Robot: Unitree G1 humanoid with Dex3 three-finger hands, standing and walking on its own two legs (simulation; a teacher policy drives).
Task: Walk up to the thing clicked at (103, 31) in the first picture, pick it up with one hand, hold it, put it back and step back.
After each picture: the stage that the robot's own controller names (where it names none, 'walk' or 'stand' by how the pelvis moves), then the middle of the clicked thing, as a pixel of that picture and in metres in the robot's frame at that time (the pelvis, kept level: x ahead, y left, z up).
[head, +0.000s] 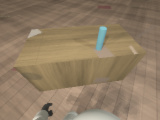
stand; (100, 39) +0.78 -0.04 +0.01
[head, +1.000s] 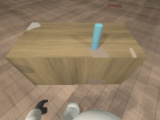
walk; (96, 37) +0.73 +0.03 +0.04
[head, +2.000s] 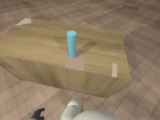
walk; (72, 46) +0.54 +0.25 +0.03
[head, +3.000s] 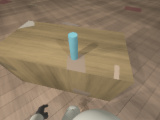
stand; (73, 47) +0.55 +0.20 +0.04
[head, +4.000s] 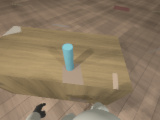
walk; (68, 59) +0.44 +0.19 +0.01
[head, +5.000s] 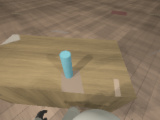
stand; (67, 66) +0.37 +0.21 +0.02
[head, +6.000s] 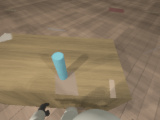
stand; (61, 67) +0.35 +0.24 +0.02
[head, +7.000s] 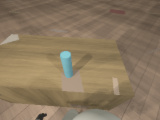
stand; (67, 66) +0.39 +0.21 +0.01
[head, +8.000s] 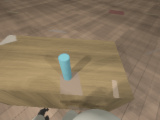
stand; (66, 68) +0.36 +0.21 +0.01
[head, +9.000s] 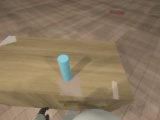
stand; (65, 69) +0.35 +0.21 +0.01
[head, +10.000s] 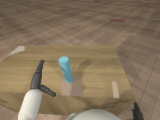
rise first; (66, 70) +0.37 +0.23 +0.01
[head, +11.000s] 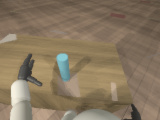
go down; (64, 69) +0.36 +0.22 +0.02
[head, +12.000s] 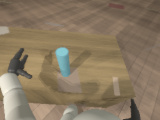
go down; (64, 64) +0.37 +0.21 +0.04
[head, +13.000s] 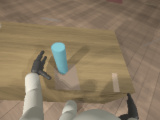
close in; (61, 60) +0.37 +0.21 +0.06
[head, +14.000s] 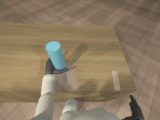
close; (58, 60) +0.36 +0.22 +0.08
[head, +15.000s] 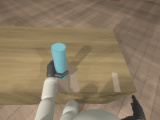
lift; (60, 63) +0.35 +0.20 +0.09
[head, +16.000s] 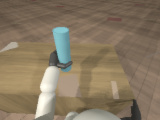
lift; (63, 52) +0.33 +0.18 +0.23
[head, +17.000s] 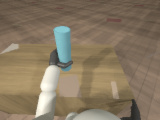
hold; (64, 52) +0.33 +0.17 +0.24
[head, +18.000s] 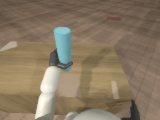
hold; (64, 52) +0.33 +0.17 +0.23
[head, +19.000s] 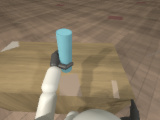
crouch; (65, 53) +0.33 +0.17 +0.22
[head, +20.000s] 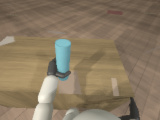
crouch; (63, 62) +0.31 +0.19 +0.16
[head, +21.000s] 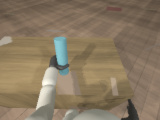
lower; (62, 57) +0.39 +0.21 +0.11
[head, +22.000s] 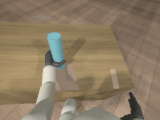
lower; (57, 53) +0.42 +0.22 +0.08
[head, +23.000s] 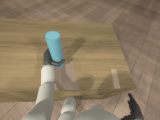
lower; (56, 52) +0.41 +0.23 +0.09
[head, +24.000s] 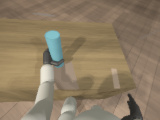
lower; (56, 52) +0.41 +0.23 +0.09
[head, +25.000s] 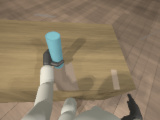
loosen; (56, 53) +0.41 +0.23 +0.09
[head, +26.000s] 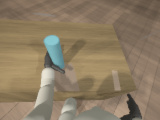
withdraw; (56, 55) +0.39 +0.23 +0.08
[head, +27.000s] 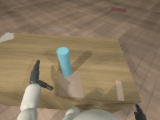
sink last; (65, 63) +0.37 +0.22 +0.05
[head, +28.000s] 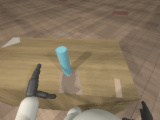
stand; (64, 62) +0.40 +0.24 +0.06
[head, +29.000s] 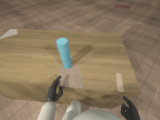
stand; (65, 55) +0.42 +0.24 +0.08
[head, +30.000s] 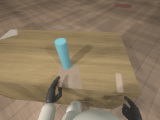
stand; (64, 55) +0.42 +0.24 +0.08
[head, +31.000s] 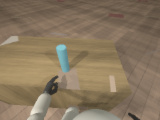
stand; (63, 59) +0.44 +0.25 +0.04
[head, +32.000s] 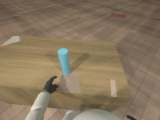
stand; (65, 63) +0.41 +0.24 +0.02
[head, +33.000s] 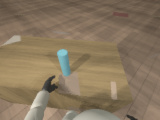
stand; (64, 64) +0.40 +0.24 +0.01
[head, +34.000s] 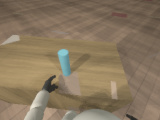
stand; (65, 64) +0.40 +0.24 +0.01
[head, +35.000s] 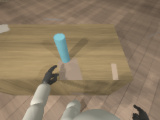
walk; (63, 50) +0.47 +0.24 +0.04
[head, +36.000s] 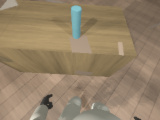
walk; (76, 24) +0.68 +0.21 +0.03
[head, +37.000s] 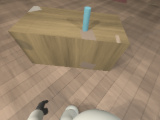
walk; (86, 20) +0.98 +0.18 +0.03
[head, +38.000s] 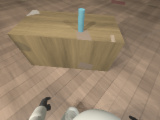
stand; (81, 21) +1.00 +0.21 +0.03
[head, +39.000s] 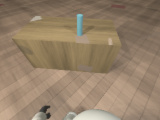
stand; (79, 25) +1.01 +0.23 +0.00
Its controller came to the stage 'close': yes
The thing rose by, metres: 0.23
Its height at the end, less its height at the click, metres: +0.00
